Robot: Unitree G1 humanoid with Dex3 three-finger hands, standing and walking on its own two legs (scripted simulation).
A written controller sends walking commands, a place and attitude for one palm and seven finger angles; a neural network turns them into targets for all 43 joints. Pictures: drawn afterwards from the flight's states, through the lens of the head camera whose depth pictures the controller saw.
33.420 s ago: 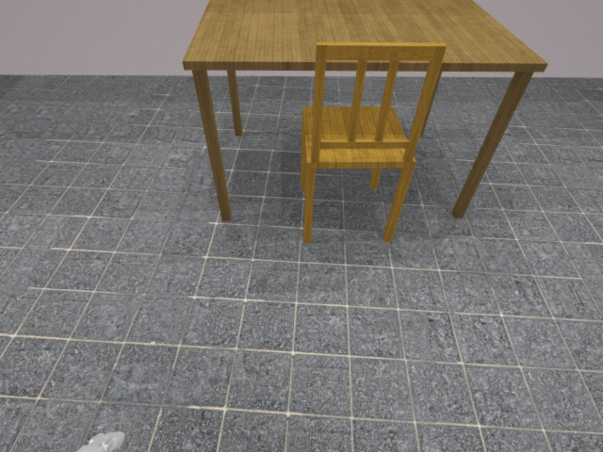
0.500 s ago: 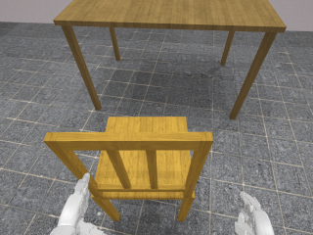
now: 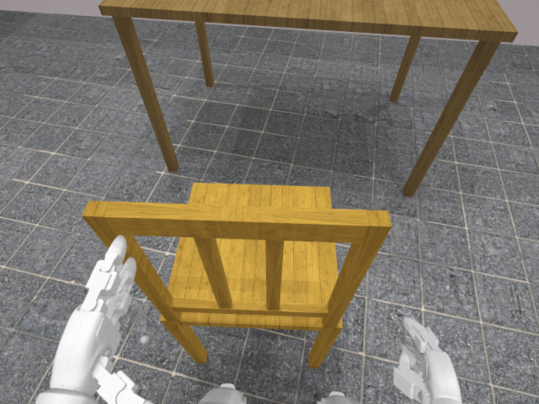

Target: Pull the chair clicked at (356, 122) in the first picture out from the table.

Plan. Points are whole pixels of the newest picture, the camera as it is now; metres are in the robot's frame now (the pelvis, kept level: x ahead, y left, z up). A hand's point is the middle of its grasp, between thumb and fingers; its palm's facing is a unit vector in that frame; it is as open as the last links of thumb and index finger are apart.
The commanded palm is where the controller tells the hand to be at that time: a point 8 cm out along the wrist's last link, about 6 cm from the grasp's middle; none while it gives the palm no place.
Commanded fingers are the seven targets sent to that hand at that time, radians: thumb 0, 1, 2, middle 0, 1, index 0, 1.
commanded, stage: draw the hand back to the body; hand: left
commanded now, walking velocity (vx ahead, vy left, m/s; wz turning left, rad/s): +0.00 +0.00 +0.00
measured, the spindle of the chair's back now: (216, 275) +0.32 +0.11 -0.03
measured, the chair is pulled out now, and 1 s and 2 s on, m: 0.65 0.65 0.65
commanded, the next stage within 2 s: step back with the hand held close in 1.26 s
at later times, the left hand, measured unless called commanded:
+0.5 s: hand (50, 308) +0.20 +0.24 +0.14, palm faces +0.31 -0.86 -0.40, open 14.7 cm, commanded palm +0.16 +0.28 +0.18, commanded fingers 0.00 0.25 0.58 -0.11 -0.17 -0.11 -0.17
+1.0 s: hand out of the picture +0.25 +0.26 +0.24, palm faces +0.48 -0.75 -0.45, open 8.1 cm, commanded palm +0.19 +0.30 +0.25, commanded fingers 0.00 0.90 0.90 -0.20 -0.30 -0.20 -0.30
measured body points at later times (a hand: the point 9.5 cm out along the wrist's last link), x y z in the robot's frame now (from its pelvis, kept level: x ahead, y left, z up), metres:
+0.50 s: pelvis +0.03 +0.01 +0.05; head +0.03 -0.01 +0.50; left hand +0.18 +0.28 +0.17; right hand +0.21 -0.22 -0.03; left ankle +0.00 +0.12 -0.67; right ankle +0.00 -0.12 -0.67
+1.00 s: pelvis +0.04 +0.00 +0.07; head +0.04 -0.04 +0.52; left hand +0.21 +0.30 +0.27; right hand +0.23 -0.24 -0.03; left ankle +0.00 +0.12 -0.67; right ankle +0.00 -0.12 -0.67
